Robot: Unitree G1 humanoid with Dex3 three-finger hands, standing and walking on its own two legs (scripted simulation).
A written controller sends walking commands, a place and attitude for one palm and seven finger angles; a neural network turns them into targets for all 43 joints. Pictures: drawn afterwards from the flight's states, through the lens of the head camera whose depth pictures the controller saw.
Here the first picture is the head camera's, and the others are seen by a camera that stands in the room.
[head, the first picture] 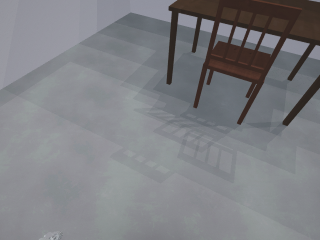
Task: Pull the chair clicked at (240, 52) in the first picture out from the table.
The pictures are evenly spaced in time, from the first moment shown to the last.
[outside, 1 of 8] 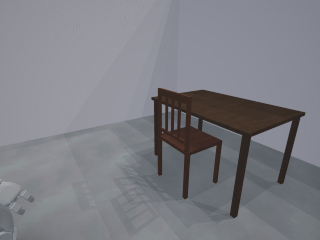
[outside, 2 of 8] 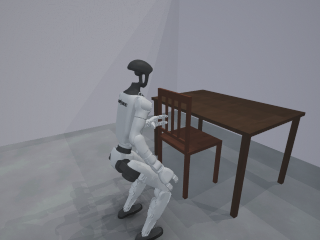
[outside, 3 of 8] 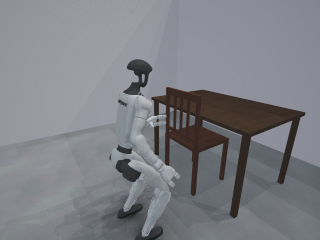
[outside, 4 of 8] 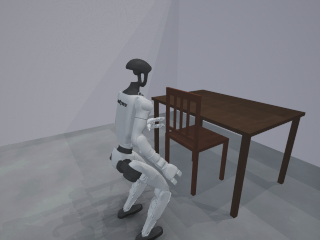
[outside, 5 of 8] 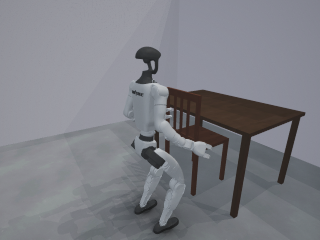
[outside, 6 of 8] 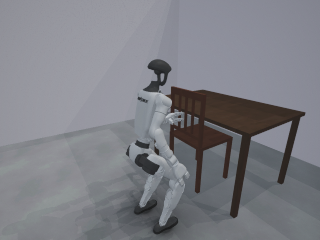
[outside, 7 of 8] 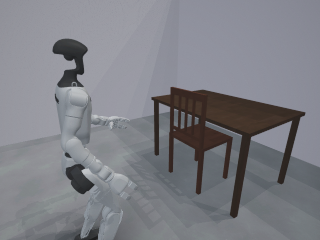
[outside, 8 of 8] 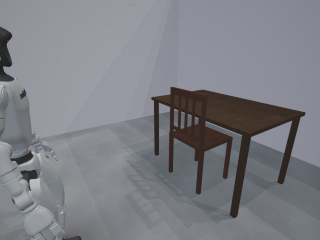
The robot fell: no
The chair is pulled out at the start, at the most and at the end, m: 0.00 0.00 -0.13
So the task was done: no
